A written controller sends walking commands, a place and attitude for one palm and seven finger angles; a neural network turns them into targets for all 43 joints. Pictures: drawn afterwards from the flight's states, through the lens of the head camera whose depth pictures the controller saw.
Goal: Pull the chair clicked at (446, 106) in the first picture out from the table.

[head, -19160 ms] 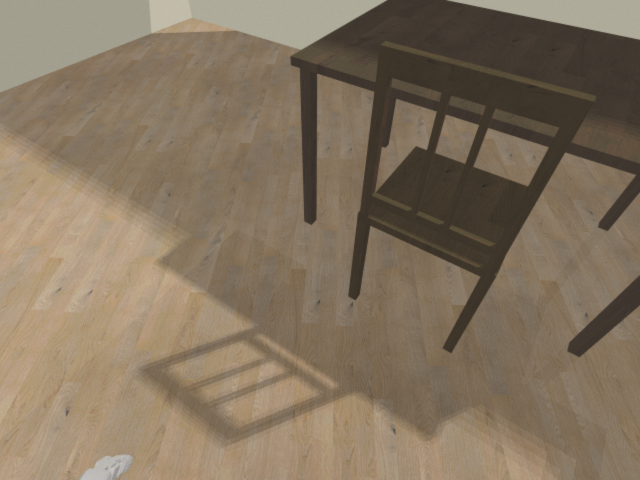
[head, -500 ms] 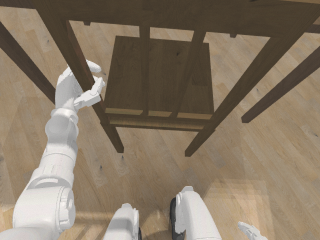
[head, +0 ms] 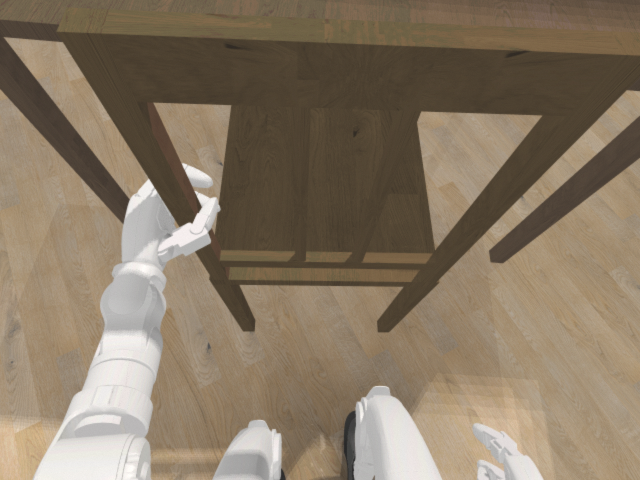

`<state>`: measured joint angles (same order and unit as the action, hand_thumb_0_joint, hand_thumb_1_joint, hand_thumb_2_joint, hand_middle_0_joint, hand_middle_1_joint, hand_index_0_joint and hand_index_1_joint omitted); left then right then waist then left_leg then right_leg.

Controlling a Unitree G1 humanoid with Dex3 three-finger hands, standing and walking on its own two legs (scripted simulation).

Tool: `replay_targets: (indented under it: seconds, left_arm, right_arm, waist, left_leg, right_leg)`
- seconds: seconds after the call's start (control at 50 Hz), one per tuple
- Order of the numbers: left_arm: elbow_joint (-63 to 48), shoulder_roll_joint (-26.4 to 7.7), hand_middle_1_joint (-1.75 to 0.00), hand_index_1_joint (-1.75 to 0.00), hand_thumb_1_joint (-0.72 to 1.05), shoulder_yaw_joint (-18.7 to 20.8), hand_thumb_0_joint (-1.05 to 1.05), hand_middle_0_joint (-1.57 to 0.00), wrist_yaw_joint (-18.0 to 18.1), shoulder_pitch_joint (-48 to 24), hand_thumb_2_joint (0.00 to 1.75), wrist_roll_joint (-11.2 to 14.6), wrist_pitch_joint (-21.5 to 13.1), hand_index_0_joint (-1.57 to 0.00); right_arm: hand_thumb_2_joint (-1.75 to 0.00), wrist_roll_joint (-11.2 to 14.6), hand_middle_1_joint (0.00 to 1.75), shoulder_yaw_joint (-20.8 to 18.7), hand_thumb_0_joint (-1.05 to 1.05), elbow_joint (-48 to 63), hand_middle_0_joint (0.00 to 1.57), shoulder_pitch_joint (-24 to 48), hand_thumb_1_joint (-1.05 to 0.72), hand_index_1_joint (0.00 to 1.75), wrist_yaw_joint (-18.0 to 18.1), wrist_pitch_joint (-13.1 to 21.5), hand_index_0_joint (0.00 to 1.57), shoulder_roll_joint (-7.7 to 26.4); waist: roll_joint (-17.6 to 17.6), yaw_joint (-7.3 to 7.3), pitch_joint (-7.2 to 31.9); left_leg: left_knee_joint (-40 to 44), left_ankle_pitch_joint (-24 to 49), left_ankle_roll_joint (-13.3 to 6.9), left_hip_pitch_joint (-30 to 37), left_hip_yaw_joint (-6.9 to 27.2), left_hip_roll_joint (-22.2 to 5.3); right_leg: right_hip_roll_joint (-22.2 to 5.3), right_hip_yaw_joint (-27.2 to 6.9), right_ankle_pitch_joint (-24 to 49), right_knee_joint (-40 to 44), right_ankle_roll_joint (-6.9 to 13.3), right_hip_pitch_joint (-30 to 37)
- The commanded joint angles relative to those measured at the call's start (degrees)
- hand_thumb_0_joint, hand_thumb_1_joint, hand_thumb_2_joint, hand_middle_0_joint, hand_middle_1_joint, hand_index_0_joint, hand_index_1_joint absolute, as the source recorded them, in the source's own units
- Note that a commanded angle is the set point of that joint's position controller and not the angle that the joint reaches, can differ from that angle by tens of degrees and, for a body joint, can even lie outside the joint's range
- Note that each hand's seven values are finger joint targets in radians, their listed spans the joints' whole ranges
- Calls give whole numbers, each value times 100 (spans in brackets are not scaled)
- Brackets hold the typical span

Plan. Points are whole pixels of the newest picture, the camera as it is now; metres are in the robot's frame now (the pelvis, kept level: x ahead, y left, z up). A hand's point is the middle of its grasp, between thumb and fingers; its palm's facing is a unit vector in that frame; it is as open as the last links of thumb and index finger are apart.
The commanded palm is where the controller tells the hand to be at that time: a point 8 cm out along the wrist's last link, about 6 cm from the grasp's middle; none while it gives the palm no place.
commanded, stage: step backward, pulling the chair out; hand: left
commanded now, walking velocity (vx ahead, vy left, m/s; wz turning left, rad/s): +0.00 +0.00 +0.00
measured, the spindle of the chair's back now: (300, 202) +0.43 +0.01 +0.03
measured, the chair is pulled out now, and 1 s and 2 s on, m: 0.02 0.09 0.17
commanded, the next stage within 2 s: none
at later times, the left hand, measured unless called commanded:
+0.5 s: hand (202, 234) +0.40 +0.13 +0.02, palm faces -0.03 -0.99 -0.14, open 5.9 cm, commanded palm +0.38 +0.18 +0.02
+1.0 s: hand (219, 296) +0.32 +0.11 +0.02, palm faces +0.07 -0.99 -0.15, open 5.9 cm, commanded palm +0.31 +0.16 +0.02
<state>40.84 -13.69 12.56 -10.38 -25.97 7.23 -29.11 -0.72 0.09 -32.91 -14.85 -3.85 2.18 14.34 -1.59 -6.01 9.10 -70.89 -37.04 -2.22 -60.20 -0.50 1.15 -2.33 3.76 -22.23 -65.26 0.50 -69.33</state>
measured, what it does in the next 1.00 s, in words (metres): rises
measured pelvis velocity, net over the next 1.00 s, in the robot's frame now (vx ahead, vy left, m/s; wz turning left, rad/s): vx -0.05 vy -0.02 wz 0.00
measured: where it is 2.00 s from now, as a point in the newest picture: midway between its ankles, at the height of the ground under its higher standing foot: outside the picture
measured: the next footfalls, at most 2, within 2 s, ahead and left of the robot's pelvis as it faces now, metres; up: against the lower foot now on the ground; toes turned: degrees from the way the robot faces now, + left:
right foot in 1.82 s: -0.02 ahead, -0.11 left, +0.00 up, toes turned -5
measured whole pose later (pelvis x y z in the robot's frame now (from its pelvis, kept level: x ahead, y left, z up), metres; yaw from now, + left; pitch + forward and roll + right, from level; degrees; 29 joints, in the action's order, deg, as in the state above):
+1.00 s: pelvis -0.05 -0.02 +0.09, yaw +0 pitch +7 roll +2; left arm 60.7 -8.9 6.4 5.8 -29.1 4.9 -16.1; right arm 4.6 -1.3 -42.9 -12.6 5.4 -1.3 14.2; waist -0.8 -4.5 -5.9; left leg -41.7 -27.2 0.4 -28.1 -2.3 2.4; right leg -2.4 1.5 -6.0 -34.9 1.6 -36.5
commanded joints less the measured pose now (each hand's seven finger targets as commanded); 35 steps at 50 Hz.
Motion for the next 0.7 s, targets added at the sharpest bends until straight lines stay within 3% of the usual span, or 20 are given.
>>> replay_targets:
  seconds: [0.0, 0.06, 0.08, 0.1, 0.12, 0.14, 0.16, 0.2, 0.22, 0.28, 0.32, 0.38, 0.42, 0.54, 0.58, 0.64, 0.68]
  left_arm:
    - [-1300, -919, -145, -145, 90, 24, 0, -50, -170, -1460, 90, -26, -488, -50]
    - [-1355, -961, -145, -145, 90, 67, 0, -50, -165, -1438, 90, -10, -499, -50]
    - [-1704, -919, -145, -145, 90, -136, 0, -50, -149, -2137, 90, -18, -521, -50]
    - [-2539, -2333, -145, -145, 90, 226, 0, -50, 564, -3035, 90, -582, 46, -50]
    - [-2679, -2027, -145, -145, 90, 60, 0, -50, 881, -3063, 90, -598, 366, -50]
    - [-2534, -1862, -145, -145, 90, -37, 0, -50, 1025, -2655, 90, -585, 601, -50]
    - [-2049, -1582, -145, -145, 90, -146, 0, -50, 1139, -2140, 90, -639, 843, -50]
    - [-1556, -1278, -145, -145, 90, -320, 0, -50, 1296, -1574, 90, -654, 1152, -50]
    - [-1427, -1217, -145, -145, 90, -362, 0, -50, 1372, -1620, 90, -661, 1207, -50]
    - [-574, -1041, -145, -145, 90, -542, 0, -50, 1518, -1690, 90, -709, 1373, -50]
    - [-26, -922, -145, -145, 90, -672, 0, -50, 1536, -1900, 90, -724, 1375, -50]
    - [329, -797, -145, -145, 90, -844, 0, -50, 1505, -2225, 90, -750, 1287, -50]
    - [500, -762, -145, -145, 90, -841, 0, -50, 1485, -2200, 90, -758, 1255, -50]
    - [557, -689, -145, -145, 90, -856, 0, -50, 1433, -1728, 90, -733, 1176, -50]
    - [451, -661, -145, -145, 90, -862, 0, -50, 1432, -1577, 90, -720, 1151, -50]
    - [328, -693, -145, -145, 90, -842, 0, -50, 1445, -1635, 90, -728, 1126, -50]
    - [325, -709, -145, -145, 90, -797, 0, -50, 1467, -1659, 90, -711, 1103, -50]
  right_arm:
    - [-90, -3, 30, -328, 0, 440, 20, -608, -90, 30, 101, 225, 20, 858]
    - [-90, -2, 30, -327, 0, 450, 20, -594, -90, 30, 120, 264, 20, 871]
    - [-90, 4, 30, -327, 0, 433, 20, -567, -90, 30, 145, 277, 20, 880]
    - [-90, 305, 30, -390, 0, 804, 20, -766, -90, 30, 391, -216, 20, 640]
    - [-90, 320, 30, -406, 0, 970, 20, -893, -90, 30, 574, -293, 20, 577]
    - [-90, 335, 30, -412, 0, 946, 20, -892, -90, 30, 679, -307, 20, 629]
    - [-90, 381, 30, -378, 0, 887, 20, -660, -90, 30, 757, -399, 20, 594]
    - [-90, 413, 30, -343, 0, 772, 20, -595, -90, 30, 872, -553, 20, 596]
    - [-90, 412, 30, -333, 0, 743, 20, -573, -90, 30, 922, -590, 20, 600]
    - [-90, 378, 30, -326, 0, 474, 20, -730, -90, 30, 1011, -684, 20, 697]
    - [-90, 352, 30, -341, 0, 318, 20, -782, -90, 30, 1053, -725, 20, 749]
    - [-90, 330, 30, -368, 0, 128, 20, -872, -90, 30, 1055, -742, 20, 775]
    - [-90, 317, 30, -405, 0, 37, 20, -884, -90, 30, 1048, -750, 20, 772]
    - [-90, 333, 30, -444, 0, 11, 20, -693, -90, 30, 1009, -748, 20, 796]
    - [-90, 315, 30, -445, 0, 45, 20, -640, -90, 30, 1013, -755, 20, 804]
    - [-90, 292, 30, -439, 0, -16, 20, -573, -90, 30, 998, -753, 20, 791]
    - [-90, 294, 30, -444, 0, -16, 20, -504, -90, 30, 988, -731, 20, 779]
  waist:
    - [-293, -25, 2802]
    - [-262, 12, 2868]
    - [-419, -133, 2998]
    - [-465, 173, 3756]
    - [-488, 34, 3614]
    - [-348, 34, 3316]
    - [-446, 36, 3017]
    - [-311, 53, 2631]
    - [-161, 35, 2613]
    - [14, -3, 2053]
    - [-162, 3, 1757]
    - [-631, 31, 1717]
    - [-644, 56, 1722]
    - [-579, 162, 1737]
    - [-630, 182, 1717]
    - [-790, 195, 1709]
    - [-690, 225, 1597]
  left_leg:
    - [895, 3152, 273, 590, 228, -4]
    - [891, 3230, 287, 630, 265, -15]
    - [889, 3224, 291, 818, 282, -17]
    - [2045, 2799, 259, 2317, 35, -46]
    - [2270, 2671, 173, 2487, -49, 16]
    - [2378, 2703, 186, 2447, 7, -9]
    - [2540, 2803, 204, 2409, 102, -77]
    - [2835, 2863, 193, 2642, 287, -230]
    - [2938, 2911, 181, 2659, 281, -244]
    - [3270, 3712, 250, 3028, 350, -467]
    - [3409, 4407, 292, 3381, 395, -609]
    - [3424, 5775, 439, 4034, 511, -805]
    - [3413, 6412, 534, 4352, 561, -886]
    - [3627, 5729, 624, 4223, 626, -993]
    - [3704, 5908, 657, 4308, 661, -1036]
    - [3783, 6381, 657, 4603, 701, -1179]
    - [3879, 5834, 544, 4389, 672, -1250]
  right_leg:
    - [166, -312, 2060, 303, 169, 3017]
    - [164, -294, 2056, 260, 171, 3004]
    - [159, -298, 2044, 302, 150, 2939]
    - [-355, -891, 1915, 1566, 250, 5146]
    - [-313, -821, 2424, 1852, 229, 5378]
    - [-349, -794, 2791, 1902, 243, 5359]
    - [-370, -755, 2829, 1904, 241, 5119]
    - [-434, -699, 2810, 2056, 207, 5124]
    - [-504, -726, 3050, 2179, 199, 5365]
    - [-656, -716, 3940, 2434, 185, 5430]
    - [-606, -650, 4174, 2607, 146, 5234]
    - [-523, -651, 4273, 2731, 135, 5023]
    - [-452, -623, 4288, 2812, 133, 5021]
    - [-480, -750, 4005, 2911, 246, 5324]
    - [-434, -740, 3989, 2890, 236, 5288]
    - [-275, -700, 3291, 2799, 154, 5027]
    - [-228, -719, 2777, 2677, 141, 5019]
